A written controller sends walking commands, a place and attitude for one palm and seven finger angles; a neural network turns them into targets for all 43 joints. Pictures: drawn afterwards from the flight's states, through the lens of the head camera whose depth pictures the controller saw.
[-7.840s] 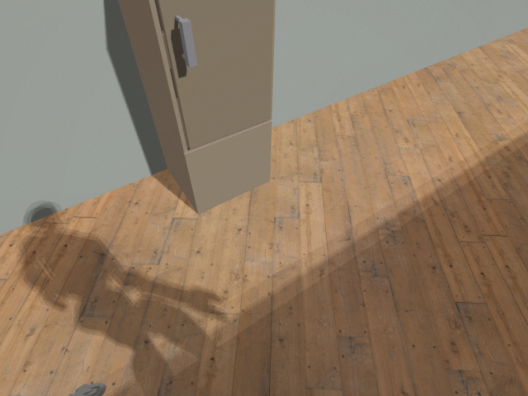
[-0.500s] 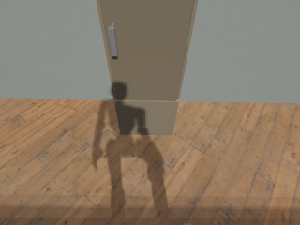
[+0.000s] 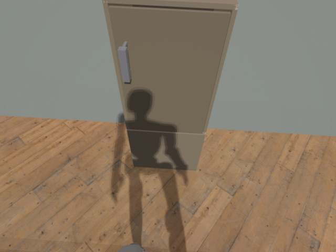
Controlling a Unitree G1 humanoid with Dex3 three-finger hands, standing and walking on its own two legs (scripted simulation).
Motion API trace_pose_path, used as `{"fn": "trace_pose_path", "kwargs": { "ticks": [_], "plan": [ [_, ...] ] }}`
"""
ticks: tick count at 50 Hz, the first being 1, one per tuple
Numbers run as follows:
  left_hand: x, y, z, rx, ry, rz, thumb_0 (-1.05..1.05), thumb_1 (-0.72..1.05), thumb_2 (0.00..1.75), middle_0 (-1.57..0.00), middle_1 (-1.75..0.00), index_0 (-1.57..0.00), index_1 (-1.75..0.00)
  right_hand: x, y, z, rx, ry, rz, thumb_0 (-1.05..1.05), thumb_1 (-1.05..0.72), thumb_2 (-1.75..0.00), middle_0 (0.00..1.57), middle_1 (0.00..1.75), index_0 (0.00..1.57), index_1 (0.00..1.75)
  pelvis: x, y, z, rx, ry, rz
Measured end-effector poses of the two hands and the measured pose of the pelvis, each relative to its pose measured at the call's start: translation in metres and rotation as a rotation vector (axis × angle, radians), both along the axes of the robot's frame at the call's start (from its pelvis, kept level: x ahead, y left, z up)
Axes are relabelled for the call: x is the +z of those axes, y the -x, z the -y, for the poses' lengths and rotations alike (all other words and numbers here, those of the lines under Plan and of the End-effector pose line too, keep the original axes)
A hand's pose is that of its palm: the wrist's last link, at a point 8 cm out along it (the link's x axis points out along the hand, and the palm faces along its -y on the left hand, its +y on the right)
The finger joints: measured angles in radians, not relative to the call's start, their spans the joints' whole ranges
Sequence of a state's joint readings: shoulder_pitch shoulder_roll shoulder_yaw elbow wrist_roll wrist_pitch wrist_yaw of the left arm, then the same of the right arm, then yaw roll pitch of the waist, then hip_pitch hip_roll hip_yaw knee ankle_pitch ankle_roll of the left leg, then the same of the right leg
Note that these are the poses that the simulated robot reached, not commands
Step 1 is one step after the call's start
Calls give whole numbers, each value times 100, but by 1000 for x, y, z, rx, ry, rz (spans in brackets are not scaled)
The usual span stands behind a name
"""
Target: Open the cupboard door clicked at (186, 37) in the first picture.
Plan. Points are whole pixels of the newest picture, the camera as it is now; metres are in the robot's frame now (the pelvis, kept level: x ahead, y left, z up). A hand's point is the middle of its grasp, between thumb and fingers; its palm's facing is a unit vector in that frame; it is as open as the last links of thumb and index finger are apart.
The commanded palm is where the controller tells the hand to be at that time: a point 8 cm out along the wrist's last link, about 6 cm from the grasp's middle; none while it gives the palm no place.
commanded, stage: take the last steps up to it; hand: left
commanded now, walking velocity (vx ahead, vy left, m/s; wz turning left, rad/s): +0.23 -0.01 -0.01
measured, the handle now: (126, 61) +0.72 +0.22 +0.07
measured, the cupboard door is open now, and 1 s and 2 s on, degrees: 0 0 0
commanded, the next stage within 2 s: come to a stop and stand still in 0.20 s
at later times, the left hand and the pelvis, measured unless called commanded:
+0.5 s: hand (112, 223) +0.23 +0.19 -0.17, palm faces -0.02 -0.97 -0.23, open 7.4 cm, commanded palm none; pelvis +0.14 +0.00 -0.01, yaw -2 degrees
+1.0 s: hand out of the picture +0.14 +0.23 -0.18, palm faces +0.05 -0.98 -0.21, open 7.4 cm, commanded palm none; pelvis +0.12 +0.04 +0.00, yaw -1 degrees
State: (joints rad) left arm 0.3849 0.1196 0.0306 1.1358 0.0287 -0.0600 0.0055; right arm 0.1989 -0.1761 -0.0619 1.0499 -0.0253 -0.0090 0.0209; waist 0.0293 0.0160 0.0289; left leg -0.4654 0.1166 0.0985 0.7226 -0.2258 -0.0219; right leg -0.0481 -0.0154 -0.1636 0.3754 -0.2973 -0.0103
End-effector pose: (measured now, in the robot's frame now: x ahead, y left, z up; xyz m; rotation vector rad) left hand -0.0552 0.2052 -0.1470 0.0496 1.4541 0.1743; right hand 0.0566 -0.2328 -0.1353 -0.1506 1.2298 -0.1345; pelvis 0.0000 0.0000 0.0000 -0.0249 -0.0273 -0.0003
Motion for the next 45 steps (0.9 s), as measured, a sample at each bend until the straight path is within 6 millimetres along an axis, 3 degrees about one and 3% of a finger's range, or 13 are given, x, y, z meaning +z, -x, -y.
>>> {"fn": "trace_pose_path", "kwargs": {
  "ticks": [4,7,11,16,21,25,29,33,40,45],
  "plan": [
    [-18,-8,-14,30,32,-75,0,91,90,-20,-30,-20,-30,-3,-55,-20,38,30,69,0,-92,-90,20,30,20,30,-14,-34,-20,-3,9,1],
    [-20,-31,-28,5,30,-102,1,91,90,-20,-30,-20,-30,-2,-73,-34,24,33,94,0,-91,-90,20,30,20,30,-14,-51,-29,-23,-7,10],
    [-10,-89,-47,-44,1,-35,1,91,90,-20,-30,-20,-30,4,-74,-36,-48,49,76,-1,-95,-90,20,30,20,30,-4,-73,-35,-36,-20,7],
    [4,-171,-57,-83,-45,101,1,91,90,-20,-30,-19,-30,2,-58,-36,-71,31,-38,-1,-94,-90,20,30,20,30,3,-100,-33,-36,-30,-4],
    [11,-240,-47,-122,-80,197,0,91,90,-20,-30,-19,-30,-10,-42,-40,-98,-22,-165,0,-92,-90,20,30,20,30,1,-125,-20,-24,-42,2],
    [8,-274,-28,-154,-104,234,0,91,90,-20,-30,-19,-30,-28,-41,-37,-134,-76,-233,0,-91,-90,20,30,20,30,-9,-143,-4,-32,-59,9],
    [11,-286,-14,-159,-100,241,0,91,90,-20,-30,-20,-30,-32,-51,-31,-143,-88,-253,0,-91,-90,20,30,20,30,-9,-146,1,-12,-48,-1],
    [13,-284,-17,-128,-108,256,0,92,90,-20,-30,-20,-30,-29,-69,-22,-107,-57,-226,0,-91,-90,20,30,20,30,-7,-137,-3,1,-51,-4],
    [0,-254,-52,-98,-103,235,0,91,90,-21,-30,-20,-30,-17,-101,-18,-57,29,-65,0,-91,-90,20,30,20,30,-13,-117,-24,-1,-35,-6],
    [-5,-222,-74,-69,-86,172,0,91,90,-20,-30,-20,-30,-3,-94,-33,-35,56,-26,0,-91,-90,20,30,20,30,-9,-111,-36,-4,-27,3]
  ]
}}
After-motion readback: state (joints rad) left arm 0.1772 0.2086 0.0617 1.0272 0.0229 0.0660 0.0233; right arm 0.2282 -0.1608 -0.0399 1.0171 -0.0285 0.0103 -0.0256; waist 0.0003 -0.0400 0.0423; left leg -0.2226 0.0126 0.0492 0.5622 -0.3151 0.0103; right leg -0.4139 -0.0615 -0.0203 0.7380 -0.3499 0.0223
